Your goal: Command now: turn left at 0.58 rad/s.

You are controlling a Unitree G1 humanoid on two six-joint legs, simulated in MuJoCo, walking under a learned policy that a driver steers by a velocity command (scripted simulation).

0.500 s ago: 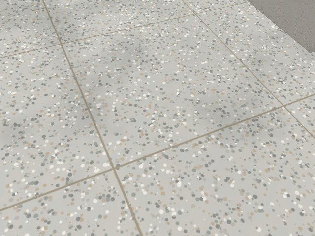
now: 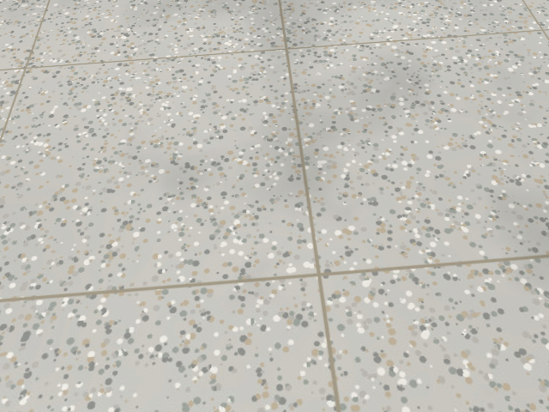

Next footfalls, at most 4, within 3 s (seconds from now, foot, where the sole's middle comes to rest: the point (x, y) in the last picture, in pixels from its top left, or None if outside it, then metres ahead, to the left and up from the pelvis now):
0.14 left None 0.04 0.15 -0.78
0.58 right None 0.08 -0.09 -0.78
0.86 left None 0.08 0.18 -0.78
1.32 right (284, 396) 0.48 0.04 -0.78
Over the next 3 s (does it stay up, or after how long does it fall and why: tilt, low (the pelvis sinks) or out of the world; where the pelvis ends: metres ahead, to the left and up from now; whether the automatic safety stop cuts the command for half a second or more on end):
stays up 1.21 0.24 -0.01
